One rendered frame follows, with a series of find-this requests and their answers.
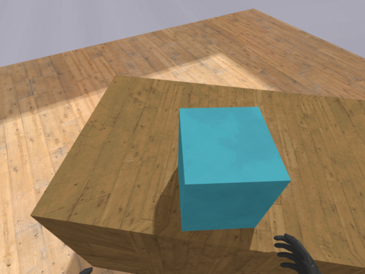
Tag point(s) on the right robot hand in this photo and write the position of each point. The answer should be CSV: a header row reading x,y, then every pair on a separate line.
x,y
304,262

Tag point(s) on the pedestal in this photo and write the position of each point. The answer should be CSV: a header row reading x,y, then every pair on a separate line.
x,y
115,198

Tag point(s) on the carton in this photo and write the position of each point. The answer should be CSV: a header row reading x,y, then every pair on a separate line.
x,y
230,171

